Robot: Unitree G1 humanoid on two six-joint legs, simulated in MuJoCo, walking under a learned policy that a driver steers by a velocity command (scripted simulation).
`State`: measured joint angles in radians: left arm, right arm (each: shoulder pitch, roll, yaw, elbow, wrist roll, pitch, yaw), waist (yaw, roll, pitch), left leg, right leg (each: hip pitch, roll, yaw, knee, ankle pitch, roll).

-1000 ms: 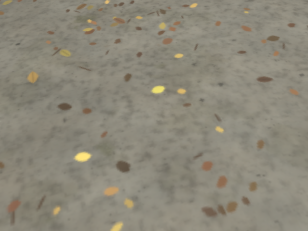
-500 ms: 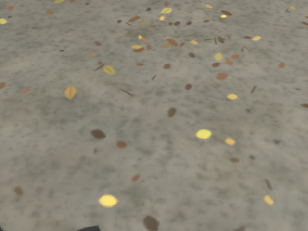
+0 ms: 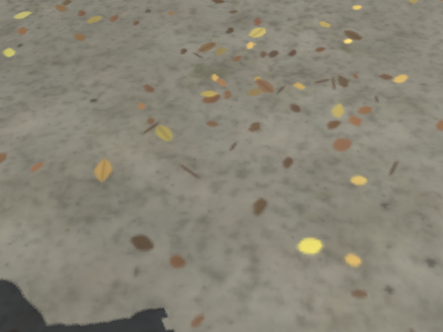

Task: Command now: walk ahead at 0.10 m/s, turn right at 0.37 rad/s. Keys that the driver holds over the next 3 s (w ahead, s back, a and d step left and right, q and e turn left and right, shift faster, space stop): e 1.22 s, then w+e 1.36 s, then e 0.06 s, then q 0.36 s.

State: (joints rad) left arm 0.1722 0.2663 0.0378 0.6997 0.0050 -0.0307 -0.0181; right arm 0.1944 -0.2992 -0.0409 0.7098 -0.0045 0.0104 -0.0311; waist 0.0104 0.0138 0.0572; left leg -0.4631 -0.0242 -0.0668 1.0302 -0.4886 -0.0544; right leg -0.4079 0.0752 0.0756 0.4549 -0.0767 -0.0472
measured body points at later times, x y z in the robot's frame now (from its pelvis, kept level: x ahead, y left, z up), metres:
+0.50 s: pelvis +0.04 +0.04 +0.01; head +0.08 +0.05 +0.46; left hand +0.26 +0.28 -0.10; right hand +0.10 -0.26 -0.08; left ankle +0.09 +0.15 -0.73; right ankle +0.00 -0.10 -0.67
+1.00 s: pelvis +0.02 +0.00 +0.01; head +0.04 -0.03 +0.46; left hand +0.32 +0.15 -0.07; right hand +0.00 -0.32 -0.10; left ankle +0.13 +0.12 -0.69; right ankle -0.01 -0.09 -0.73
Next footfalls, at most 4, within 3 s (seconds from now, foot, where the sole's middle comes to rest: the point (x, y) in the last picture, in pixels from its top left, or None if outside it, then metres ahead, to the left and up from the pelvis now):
0.22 left None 0.13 0.14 -0.77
0.66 right None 0.02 -0.10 -0.77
1.12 left None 0.15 0.08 -0.77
1.58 right None -0.03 -0.14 -0.77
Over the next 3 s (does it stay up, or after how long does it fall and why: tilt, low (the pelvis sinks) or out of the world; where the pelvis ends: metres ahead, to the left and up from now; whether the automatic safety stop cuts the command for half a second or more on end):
stays up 0.16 -0.75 0.00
